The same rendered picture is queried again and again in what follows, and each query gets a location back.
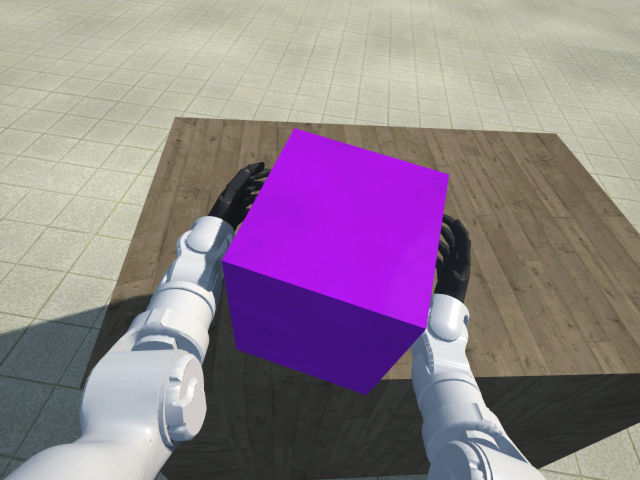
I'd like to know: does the robot left hand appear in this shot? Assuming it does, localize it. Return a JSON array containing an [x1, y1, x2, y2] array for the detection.
[[208, 162, 272, 232]]

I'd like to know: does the right robot forearm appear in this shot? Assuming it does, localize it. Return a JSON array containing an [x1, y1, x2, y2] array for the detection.
[[409, 294, 531, 465]]

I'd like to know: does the carton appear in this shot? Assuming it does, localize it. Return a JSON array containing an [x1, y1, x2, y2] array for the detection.
[[222, 128, 449, 395]]

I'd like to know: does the robot right hand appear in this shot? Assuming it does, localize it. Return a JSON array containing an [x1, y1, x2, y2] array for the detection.
[[434, 214, 471, 304]]

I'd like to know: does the robot right upper arm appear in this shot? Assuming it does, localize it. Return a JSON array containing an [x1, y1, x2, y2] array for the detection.
[[427, 439, 546, 480]]

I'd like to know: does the pedestal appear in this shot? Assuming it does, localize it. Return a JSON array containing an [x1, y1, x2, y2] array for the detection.
[[80, 117, 640, 480]]

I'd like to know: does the left robot forearm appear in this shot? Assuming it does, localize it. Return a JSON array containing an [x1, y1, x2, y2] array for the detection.
[[80, 216, 235, 430]]

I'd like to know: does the robot left upper arm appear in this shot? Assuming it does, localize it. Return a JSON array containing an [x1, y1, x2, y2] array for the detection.
[[3, 349, 207, 480]]

